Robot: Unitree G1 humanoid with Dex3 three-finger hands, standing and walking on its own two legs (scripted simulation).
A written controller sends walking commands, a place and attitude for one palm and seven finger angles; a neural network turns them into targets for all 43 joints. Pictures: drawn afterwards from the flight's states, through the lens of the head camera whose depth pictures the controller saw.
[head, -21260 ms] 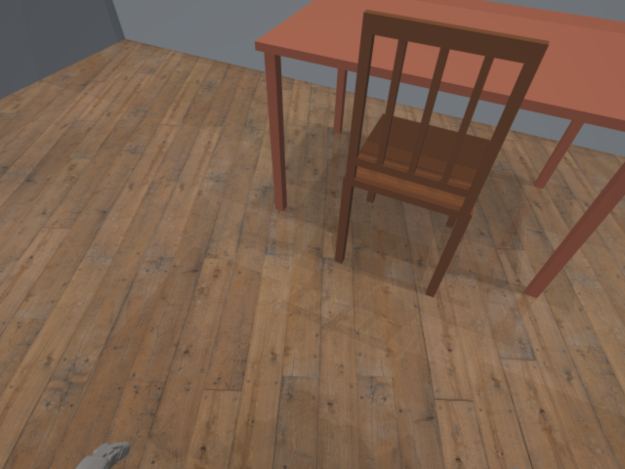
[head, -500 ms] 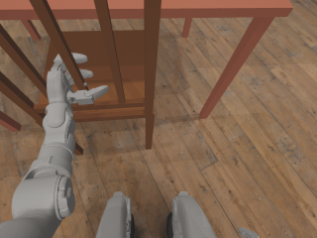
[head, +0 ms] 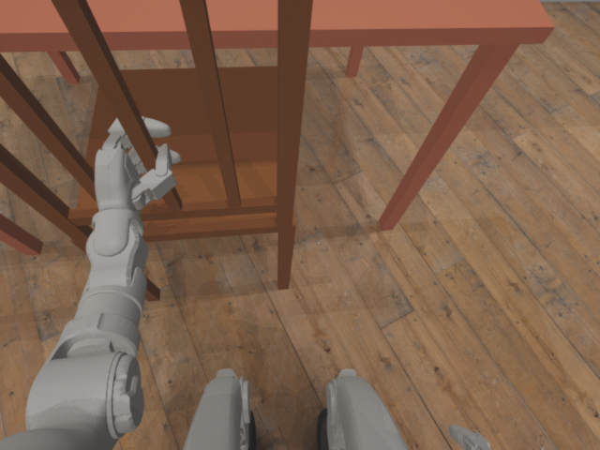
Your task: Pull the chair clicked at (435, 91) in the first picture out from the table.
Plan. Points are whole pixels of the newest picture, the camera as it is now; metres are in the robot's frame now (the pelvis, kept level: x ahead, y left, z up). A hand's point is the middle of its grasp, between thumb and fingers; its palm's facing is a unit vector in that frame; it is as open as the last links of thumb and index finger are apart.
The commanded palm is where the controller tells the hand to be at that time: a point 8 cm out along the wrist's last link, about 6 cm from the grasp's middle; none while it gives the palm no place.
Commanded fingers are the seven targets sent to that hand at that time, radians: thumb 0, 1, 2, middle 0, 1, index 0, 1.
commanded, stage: hook a spindle and tug to test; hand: left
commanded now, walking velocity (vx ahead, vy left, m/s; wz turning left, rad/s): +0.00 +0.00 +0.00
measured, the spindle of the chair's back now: (140, 137) +0.49 +0.19 +0.07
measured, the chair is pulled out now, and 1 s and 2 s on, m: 0.00 0.08 0.17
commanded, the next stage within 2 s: step backward, pulling the chair out in 0.36 s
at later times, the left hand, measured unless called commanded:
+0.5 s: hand (172, 195) +0.43 +0.16 +0.03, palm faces +0.10 -0.99 -0.05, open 5.3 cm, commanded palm +0.40 +0.20 +0.03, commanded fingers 0.00 0.90 0.90 -0.50 -1.45 -0.50 -1.45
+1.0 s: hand (184, 214) +0.40 +0.13 +0.05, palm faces -0.03 -0.99 -0.15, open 5.0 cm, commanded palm +0.37 +0.18 +0.05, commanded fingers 0.00 0.90 0.90 -0.50 -1.45 -0.50 -1.45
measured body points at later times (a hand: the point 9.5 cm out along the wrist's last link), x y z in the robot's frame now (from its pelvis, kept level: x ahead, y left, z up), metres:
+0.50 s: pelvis +0.01 +0.00 +0.01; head +0.14 +0.01 +0.44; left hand +0.42 +0.21 +0.04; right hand +0.12 -0.26 -0.11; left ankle +0.04 +0.11 -0.61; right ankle +0.02 -0.12 -0.61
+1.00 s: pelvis +0.00 +0.02 +0.11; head +0.10 +0.02 +0.55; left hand +0.39 +0.19 +0.06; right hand +0.05 -0.26 -0.02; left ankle +0.04 +0.11 -0.62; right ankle +0.02 -0.12 -0.61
